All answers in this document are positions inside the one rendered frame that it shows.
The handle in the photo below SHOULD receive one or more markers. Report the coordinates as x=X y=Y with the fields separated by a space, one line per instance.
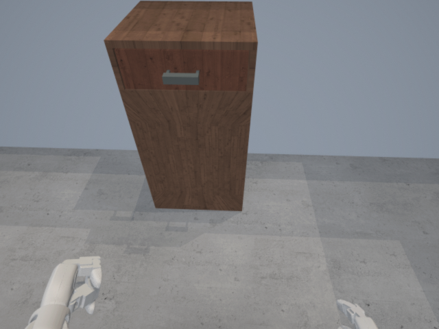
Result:
x=181 y=78

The drawer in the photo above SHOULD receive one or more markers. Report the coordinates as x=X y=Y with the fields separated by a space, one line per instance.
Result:
x=219 y=69

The cabinet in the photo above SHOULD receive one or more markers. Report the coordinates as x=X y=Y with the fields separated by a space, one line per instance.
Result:
x=193 y=144

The robot right hand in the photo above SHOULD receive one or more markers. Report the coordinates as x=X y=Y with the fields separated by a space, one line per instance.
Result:
x=356 y=316

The robot left hand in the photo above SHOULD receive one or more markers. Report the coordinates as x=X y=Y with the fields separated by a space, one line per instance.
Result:
x=63 y=289

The left robot forearm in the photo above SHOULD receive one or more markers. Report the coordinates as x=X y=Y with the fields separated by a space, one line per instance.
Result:
x=52 y=316

